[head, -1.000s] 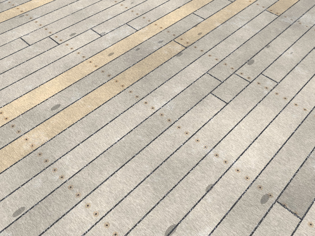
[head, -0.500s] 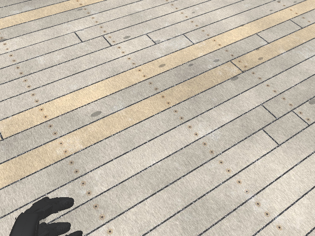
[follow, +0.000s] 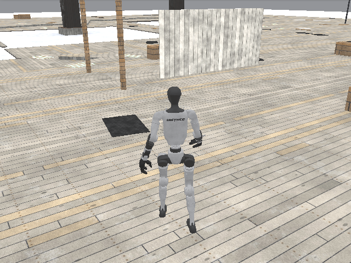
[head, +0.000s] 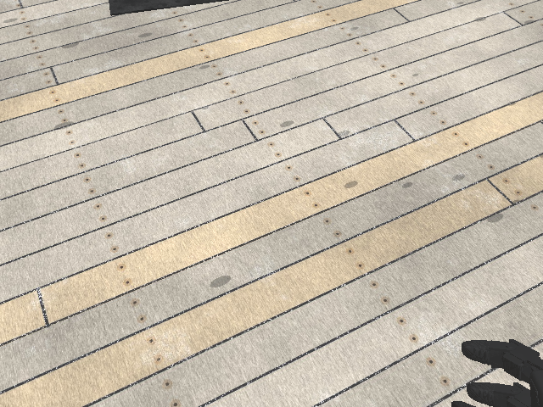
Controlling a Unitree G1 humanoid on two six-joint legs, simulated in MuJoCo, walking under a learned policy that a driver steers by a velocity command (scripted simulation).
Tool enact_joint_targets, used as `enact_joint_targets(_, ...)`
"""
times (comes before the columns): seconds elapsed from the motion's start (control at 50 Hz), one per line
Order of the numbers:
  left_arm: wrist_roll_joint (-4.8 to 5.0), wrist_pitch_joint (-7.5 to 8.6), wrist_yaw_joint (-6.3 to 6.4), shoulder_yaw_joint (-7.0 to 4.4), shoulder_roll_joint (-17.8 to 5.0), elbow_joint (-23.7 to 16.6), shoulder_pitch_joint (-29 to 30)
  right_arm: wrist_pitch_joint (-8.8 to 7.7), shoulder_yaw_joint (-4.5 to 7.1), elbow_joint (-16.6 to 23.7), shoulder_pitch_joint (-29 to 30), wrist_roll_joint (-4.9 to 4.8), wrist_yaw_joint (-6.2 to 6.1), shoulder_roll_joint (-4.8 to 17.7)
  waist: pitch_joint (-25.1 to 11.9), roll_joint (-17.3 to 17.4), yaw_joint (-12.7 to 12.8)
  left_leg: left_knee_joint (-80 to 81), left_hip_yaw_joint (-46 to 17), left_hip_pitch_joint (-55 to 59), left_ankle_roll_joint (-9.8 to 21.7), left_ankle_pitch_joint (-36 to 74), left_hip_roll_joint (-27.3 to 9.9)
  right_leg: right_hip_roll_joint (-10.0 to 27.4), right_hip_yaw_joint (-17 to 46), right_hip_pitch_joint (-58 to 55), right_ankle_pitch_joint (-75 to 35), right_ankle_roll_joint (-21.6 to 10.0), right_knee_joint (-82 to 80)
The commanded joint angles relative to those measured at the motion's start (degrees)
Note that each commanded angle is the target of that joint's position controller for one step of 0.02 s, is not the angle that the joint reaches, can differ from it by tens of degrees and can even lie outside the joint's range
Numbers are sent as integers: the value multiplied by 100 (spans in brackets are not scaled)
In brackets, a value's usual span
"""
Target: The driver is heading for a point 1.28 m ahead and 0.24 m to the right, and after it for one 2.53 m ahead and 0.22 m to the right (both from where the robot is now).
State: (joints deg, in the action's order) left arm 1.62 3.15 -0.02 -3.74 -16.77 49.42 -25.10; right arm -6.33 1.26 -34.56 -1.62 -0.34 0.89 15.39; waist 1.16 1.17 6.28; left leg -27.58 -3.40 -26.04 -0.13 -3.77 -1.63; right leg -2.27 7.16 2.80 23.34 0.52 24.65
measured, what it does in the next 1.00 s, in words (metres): walks ahead, turning right: right foot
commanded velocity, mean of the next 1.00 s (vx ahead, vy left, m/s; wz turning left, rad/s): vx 0.50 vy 0.00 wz -0.36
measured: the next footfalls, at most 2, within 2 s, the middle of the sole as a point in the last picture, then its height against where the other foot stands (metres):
right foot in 0.50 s outside the picture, level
left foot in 1.04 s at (350, 304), level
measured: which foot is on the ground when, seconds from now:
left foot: down 0.00-0.52, up 0.54-1.00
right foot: down 0.00-0.00, up 0.02-0.48, down 0.50-1.00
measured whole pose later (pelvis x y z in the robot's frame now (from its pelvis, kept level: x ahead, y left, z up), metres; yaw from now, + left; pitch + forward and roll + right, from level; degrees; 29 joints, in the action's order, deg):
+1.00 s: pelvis +0.53 -0.13 +0.00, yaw -21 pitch +2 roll -2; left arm 0.3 3.1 -0.1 -3.0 -17.4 45.8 -18.9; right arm -4.8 1.5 -39.2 -6.5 -1.1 3.2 15.5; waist 0.8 2.2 3.7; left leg -31.2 0.2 -32.9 2.5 0.3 -1.9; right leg -4.4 0.3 -4.7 21.5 -2.4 15.0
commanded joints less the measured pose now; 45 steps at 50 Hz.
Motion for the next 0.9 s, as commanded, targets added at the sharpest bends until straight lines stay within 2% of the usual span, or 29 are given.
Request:
enact_joint_targets(0.02, -29, 135, 21, 111, 15, -708, -93, 38, 625, -92, -2213, 167, -106, 1707, -1883, 1399, -1176, 500, -2799, 4615, 1200, -1532, -2122, -106, -253, 3237, 331, -150, 3387)
enact_joint_targets(0.04, 103, 151, 35, 47, -353, -717, -114, 61, 546, -168, -2276, 127, -57, 1343, -1816, 1600, -1169, 1023, -3957, 4463, 1387, -2446, -2299, 104, 33, 4013, 945, -121, 4467)
enact_joint_targets(0.06, 154, 121, 41, -71, -734, -741, 240, 58, 433, -139, -1975, 88, -55, 955, -1109, 1034, -1171, 1095, -3223, 3923, 1204, -2450, -2098, 350, 114, 4272, 469, -141, 4848)
enact_joint_targets(0.08, 106, 85, 49, -85, -747, -787, 538, 59, 367, -126, -1659, 91, -52, 762, -711, 683, -1078, 1123, -2414, 3346, 1094, -1738, -1870, 546, -22, 4175, 31, -122, 4839)
enact_joint_targets(0.1, 33, 55, 40, -102, -702, -826, 719, 62, 319, -164, -1409, 100, -40, 586, -392, 515, -960, 1259, -1822, 2830, 1053, -1080, -1622, 681, -41, 4041, -247, -97, 4594)
enact_joint_targets(0.12, 8, 7, 12, -119, -612, -874, 749, 30, 308, -203, -1271, 142, -44, 540, -244, 604, -814, 1410, -1409, 2462, 987, -621, -1503, 822, -10, 3791, -483, -99, 4400)
enact_joint_targets(0.14, 30, -55, -15, -107, -512, -890, 747, 4, 325, -239, -1165, 138, -47, 528, -173, 627, -732, 1569, -1081, 2237, 1027, -371, -1415, 873, -76, 3609, -574, -69, 4292)
enact_joint_targets(0.18, 12, -153, -44, -73, -323, -1000, 907, -62, 377, -338, -1163, 92, -55, 599, -41, 446, -685, 1772, -618, 2056, 1059, 120, -1428, 914, -128, 3622, -801, -28, 4021)
enact_joint_targets(0.24, -52, -183, -104, -37, -246, -1186, 1296, -70, 452, -486, -1243, 64, -93, 759, 101, 183, -733, 1916, 6, 2172, 1107, 633, -1410, 918, -168, 3815, -1373, 39, 3193)
enact_joint_targets(0.26, -34, -175, -143, 2, -164, -1247, 1413, -48, 482, -525, -1207, 68, -106, 883, 93, 283, -726, 1960, 170, 2155, 1114, 562, -1419, 926, -232, 3715, -1685, 45, 2801)
enact_joint_targets(0.32, -40, -133, -256, 31, -181, -1394, 1970, 8, 525, -629, -1321, 29, -148, 1008, 244, 129, -928, 1983, 749, 2214, 966, 655, -1316, 815, -528, 3457, -2326, -38, 1918)
enact_joint_targets(0.4, -30, -136, -353, 16, -278, -1681, 2522, 115, 602, -822, -1592, -92, -149, 1213, 407, 136, -1022, 1757, 1098, 2759, 798, 1011, -1484, 703, -796, 3405, -2078, -296, 1299)
enact_joint_targets(0.44, -50, -160, -375, -60, -426, -1760, 2451, 192, 648, -847, -1584, -138, -164, 1372, 220, 270, -855, 1172, 1304, 3006, 685, 2555, -1500, 428, -1079, 2980, -1538, -517, 1177)
enact_joint_targets(0.46, -58, -186, -363, -140, -565, -1728, 2159, 235, 673, -843, -1574, -171, -177, 1460, -33, 362, -651, 591, 1411, 3050, 622, 3545, -1461, 195, -1264, 2481, -1254, -649, 1168)
enact_joint_targets(0.48, -41, -211, -332, -279, -776, -1552, 1423, 286, 666, -823, -1500, -203, -186, 1471, -435, 320, -201, -425, 1592, 2852, 495, 4084, -1310, -81, -1410, 1493, -1343, -834, 905)
enact_joint_targets(0.5, -20, -263, -240, -482, -1141, -1266, 400, 286, 592, -777, -1554, -157, -214, 1318, -952, 147, 274, -1842, 1691, 1931, 265, 3439, -1086, -159, -1150, -135, -1564, -1060, 716)
enact_joint_targets(0.52, 38, -300, -115, -587, -1729, -1183, 121, 237, 360, -560, -1871, 148, -195, 567, -1275, -1285, -67, -3875, 1628, -296, -77, -1316, -431, 1246, 1236, -1881, -1564, -1684, 586)
enact_joint_targets(0.54, -12, -164, -174, -536, -1863, -1472, 213, 34, 245, -308, -1917, 71, -147, 529, -2366, -1461, -200, -5172, 195, -1606, -195, -3330, 417, 2206, 4297, -2762, -71, -2656, -495)
enact_joint_targets(0.56, -29, -72, -221, -401, -1345, -1413, 299, -93, 381, -195, -1182, -173, -89, 1078, -1792, -653, 90, -5280, -247, -2218, -104, -2769, 68, 2073, 3711, -2432, 72, -2260, -881)
enact_joint_targets(0.58, -19, -8, -220, -335, -1138, -1365, 518, -169, 359, -117, -987, -214, -79, 1077, -1055, -578, -59, -4848, -153, -2268, 10, -2206, -158, 1852, 2874, -1645, -257, -2032, -904)
enact_joint_targets(0.6, -16, 34, -222, -268, -960, -1383, 813, -198, 358, -255, -942, -9, -144, 1015, -595, -121, -290, -4352, -147, -1770, 30, -1858, -406, 1510, 2065, -717, -1670, -1713, -728)
enact_joint_targets(0.62, -64, 17, -197, -216, -813, -1448, 1144, -159, 393, -262, -1081, 100, -175, 1006, -517, -201, -575, -3978, -158, -1469, -22, -1523, -511, 1349, 1735, -236, -1885, -1670, -874)
enact_joint_targets(0.64, -136, 26, -173, -211, -824, -1532, 1302, -99, 406, -265, -1165, 88, -161, 1038, -502, -442, -714, -3850, -207, -1094, -87, -1373, -560, 1297, 1736, 257, -2139, -1745, -1027)
enact_joint_targets(0.7, -113, 87, -80, -162, -700, -1379, 1260, 67, 336, -382, -1273, 112, -121, 782, -405, -299, -772, -3216, 31, -887, -300, -970, -563, 1119, 943, 719, -3004, -1726, -1198)
enact_joint_targets(0.74, -143, 101, -19, -144, -744, -1219, 1081, 113, 263, -336, -968, 108, -113, 596, -276, -306, -625, -2607, 88, -1086, -365, -145, -595, 1038, 553, 682, -3100, -1587, -1342)
enact_joint_targets(0.76, -148, 110, -9, -144, -784, -1154, 994, 101, 215, -293, -796, 70, -89, 535, -174, -507, -530, -2188, 110, -1008, -354, 197, -608, 1024, 384, 771, -3317, -1532, -1327)
enact_joint_targets(0.8, -137, 117, -3, -122, -779, -1034, 873, 61, 173, -243, -397, 8, -26, 499, -21, -498, -310, -1386, 198, -853, -277, 974, -529, 919, 73, 753, -2818, -1340, -1404)
enact_joint_targets(0.84, -132, 140, -6, -122, -870, -888, 645, 38, 155, -153, -33, -60, 33, 483, 119, -445, -124, -926, 266, -817, -173, 1374, -413, 1070, 68, 585, -2341, -1284, -1525)
enact_joint_targets(0.9, -144, 126, -20, -138, -943, -675, 479, 34, 155, -28, 202, -113, 134, 524, 311, -404, -40, -577, 193, -1198, 28, 1146, -338, 1404, 34, -134, -2378, -1271, -1487)
Velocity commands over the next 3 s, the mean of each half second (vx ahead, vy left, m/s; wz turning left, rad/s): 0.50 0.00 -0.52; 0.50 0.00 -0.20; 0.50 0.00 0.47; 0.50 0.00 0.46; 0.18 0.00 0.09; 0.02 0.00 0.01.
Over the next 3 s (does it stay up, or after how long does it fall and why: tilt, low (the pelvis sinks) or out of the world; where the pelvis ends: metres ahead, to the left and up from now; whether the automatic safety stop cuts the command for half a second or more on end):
stays up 1.24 -0.19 0.01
